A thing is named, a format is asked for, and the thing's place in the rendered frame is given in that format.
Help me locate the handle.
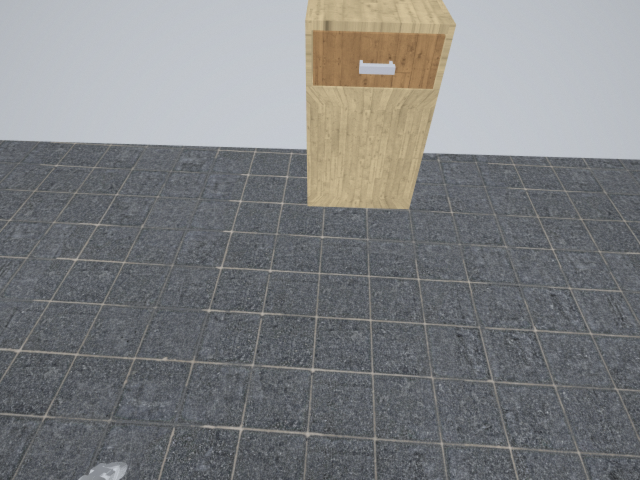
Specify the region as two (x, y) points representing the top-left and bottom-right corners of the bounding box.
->
(359, 60), (396, 75)

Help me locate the cabinet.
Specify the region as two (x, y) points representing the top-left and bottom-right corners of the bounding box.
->
(305, 0), (456, 209)

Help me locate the drawer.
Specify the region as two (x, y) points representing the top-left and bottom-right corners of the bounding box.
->
(313, 30), (445, 89)

